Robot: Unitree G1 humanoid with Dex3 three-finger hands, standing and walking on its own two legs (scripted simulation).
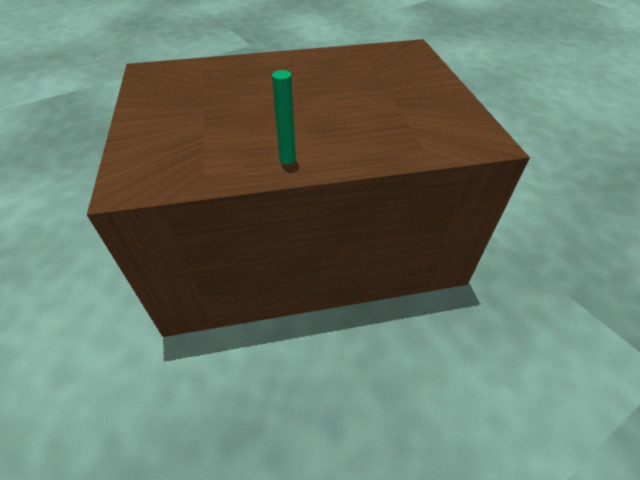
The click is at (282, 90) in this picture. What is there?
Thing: slim round
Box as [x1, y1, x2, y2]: [272, 70, 295, 163]
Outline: 278,70 272,73 279,157 281,162 291,163 295,159 290,73 288,71
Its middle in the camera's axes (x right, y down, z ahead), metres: -0.09 -0.31 +0.98
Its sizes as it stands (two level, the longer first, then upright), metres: 0.044 0.044 0.235
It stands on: a support 0.60 m high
